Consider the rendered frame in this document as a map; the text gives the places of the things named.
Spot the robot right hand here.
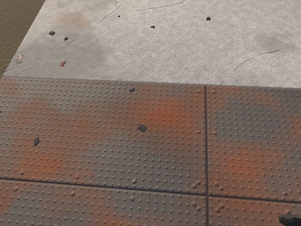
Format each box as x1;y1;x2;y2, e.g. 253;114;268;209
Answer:
278;214;301;226

